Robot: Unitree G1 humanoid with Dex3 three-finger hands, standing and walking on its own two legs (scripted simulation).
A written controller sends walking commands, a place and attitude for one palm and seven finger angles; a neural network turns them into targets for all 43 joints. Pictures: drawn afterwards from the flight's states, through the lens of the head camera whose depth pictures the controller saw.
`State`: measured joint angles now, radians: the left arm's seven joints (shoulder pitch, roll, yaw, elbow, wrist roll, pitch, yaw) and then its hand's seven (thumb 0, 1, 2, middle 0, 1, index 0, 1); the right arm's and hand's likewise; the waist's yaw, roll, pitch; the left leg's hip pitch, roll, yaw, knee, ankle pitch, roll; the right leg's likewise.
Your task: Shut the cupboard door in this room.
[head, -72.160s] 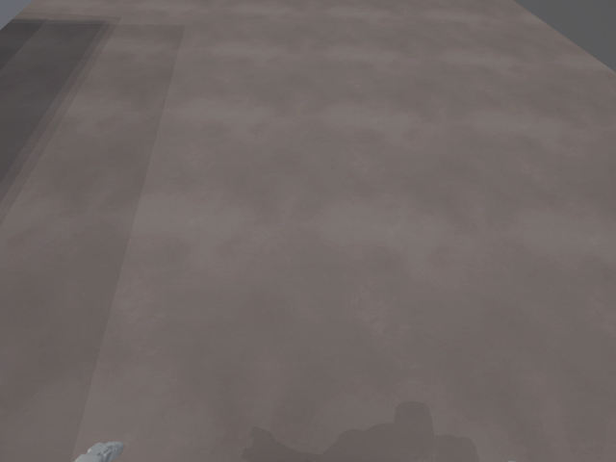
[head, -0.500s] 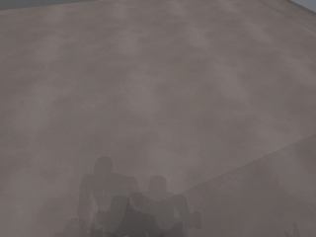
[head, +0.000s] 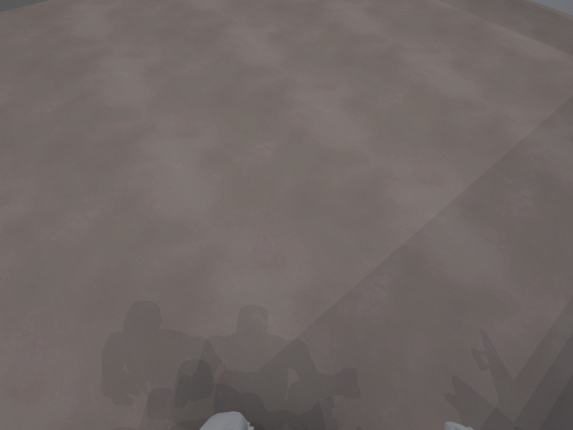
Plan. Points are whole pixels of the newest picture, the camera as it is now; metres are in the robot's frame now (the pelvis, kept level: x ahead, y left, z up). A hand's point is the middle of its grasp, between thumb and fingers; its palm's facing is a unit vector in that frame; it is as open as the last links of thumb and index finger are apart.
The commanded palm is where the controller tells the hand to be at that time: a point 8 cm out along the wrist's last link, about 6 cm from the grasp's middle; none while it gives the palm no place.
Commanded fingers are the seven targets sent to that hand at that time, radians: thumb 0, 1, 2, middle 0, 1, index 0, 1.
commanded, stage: turn to face it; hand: left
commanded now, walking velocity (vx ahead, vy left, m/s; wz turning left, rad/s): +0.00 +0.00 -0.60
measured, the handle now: out of the picture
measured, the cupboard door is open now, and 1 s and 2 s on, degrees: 46 46 46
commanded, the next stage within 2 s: none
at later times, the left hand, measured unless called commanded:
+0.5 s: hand (205, 370) +0.22 +0.15 -0.15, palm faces -0.35 -0.90 -0.26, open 7.4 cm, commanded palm none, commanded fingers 0.00 0.90 0.90 -0.20 -0.30 -0.20 -0.30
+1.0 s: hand (203, 367) +0.22 +0.16 -0.17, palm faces -0.53 -0.82 -0.20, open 7.4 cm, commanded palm none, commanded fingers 0.00 0.90 0.90 -0.20 -0.30 -0.20 -0.30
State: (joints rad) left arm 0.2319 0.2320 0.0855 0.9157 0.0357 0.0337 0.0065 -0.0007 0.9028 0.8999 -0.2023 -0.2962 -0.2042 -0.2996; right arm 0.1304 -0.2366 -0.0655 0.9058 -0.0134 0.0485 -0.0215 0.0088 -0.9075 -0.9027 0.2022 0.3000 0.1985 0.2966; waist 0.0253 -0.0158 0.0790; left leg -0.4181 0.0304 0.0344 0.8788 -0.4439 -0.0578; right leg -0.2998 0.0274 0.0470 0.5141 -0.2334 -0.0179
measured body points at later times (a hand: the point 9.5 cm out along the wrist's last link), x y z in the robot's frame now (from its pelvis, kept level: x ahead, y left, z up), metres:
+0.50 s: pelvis +0.01 +0.01 -0.01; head +0.06 -0.02 +0.43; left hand +0.24 +0.20 -0.13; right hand -0.06 -0.25 -0.16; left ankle +0.02 +0.14 -0.72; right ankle -0.03 -0.10 -0.74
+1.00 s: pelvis +0.04 +0.03 +0.00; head +0.10 +0.03 +0.45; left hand +0.25 +0.21 -0.15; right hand -0.03 -0.22 -0.12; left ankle +0.11 +0.12 -0.74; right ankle -0.06 -0.06 -0.66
